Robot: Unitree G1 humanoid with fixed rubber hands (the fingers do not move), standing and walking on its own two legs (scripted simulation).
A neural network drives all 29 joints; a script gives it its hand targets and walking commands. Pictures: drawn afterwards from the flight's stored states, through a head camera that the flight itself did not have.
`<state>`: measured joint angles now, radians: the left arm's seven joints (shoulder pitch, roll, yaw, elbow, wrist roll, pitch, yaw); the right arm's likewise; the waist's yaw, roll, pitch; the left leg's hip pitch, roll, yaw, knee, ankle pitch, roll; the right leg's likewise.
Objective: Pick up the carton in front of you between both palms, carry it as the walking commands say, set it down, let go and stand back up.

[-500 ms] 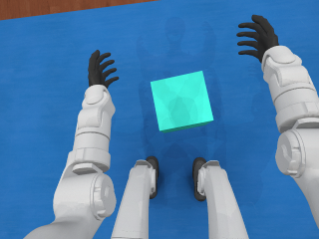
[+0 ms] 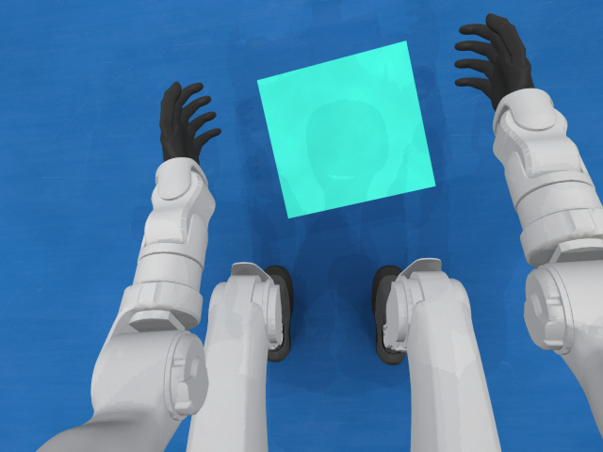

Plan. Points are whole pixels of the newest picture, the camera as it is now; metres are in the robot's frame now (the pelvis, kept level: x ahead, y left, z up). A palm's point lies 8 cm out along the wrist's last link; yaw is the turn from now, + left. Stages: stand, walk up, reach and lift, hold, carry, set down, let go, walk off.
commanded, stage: reach and lift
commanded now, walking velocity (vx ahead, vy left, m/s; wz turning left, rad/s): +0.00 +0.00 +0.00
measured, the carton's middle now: (343, 144) +0.47 -0.04 -0.36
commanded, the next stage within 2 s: none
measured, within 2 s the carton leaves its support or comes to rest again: leaves its support in 1.20 s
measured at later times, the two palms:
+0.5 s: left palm (210, 146) +0.48 +0.17 -0.28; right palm (450, 113) +0.50 -0.21 -0.31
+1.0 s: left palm (239, 139) +0.49 +0.12 -0.27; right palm (439, 108) +0.50 -0.19 -0.29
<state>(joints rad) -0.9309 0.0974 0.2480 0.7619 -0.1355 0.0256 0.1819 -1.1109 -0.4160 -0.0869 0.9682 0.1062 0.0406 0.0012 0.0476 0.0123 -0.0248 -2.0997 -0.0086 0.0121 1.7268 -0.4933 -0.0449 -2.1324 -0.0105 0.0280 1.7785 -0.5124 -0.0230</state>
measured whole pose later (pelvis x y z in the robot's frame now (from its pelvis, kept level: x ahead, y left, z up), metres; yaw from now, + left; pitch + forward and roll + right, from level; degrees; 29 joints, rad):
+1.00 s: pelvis -0.03 +0.00 -0.11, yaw +0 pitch +39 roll +4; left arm -1.38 0.14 0.16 1.19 -0.24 -0.05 0.23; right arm -1.48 -0.41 0.13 1.31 0.23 -0.02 -0.05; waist 0.03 0.06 0.28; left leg -2.27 -0.04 0.00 2.09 -0.50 -0.06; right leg -2.29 -0.03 0.03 2.14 -0.53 -0.03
